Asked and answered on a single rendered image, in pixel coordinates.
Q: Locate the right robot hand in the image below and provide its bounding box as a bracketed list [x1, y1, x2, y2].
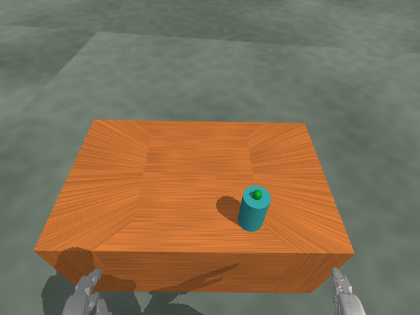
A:
[331, 267, 366, 315]

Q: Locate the bottle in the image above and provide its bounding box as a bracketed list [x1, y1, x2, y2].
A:
[238, 186, 271, 232]

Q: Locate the left robot hand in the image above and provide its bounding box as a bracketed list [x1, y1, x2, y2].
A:
[62, 268, 112, 315]

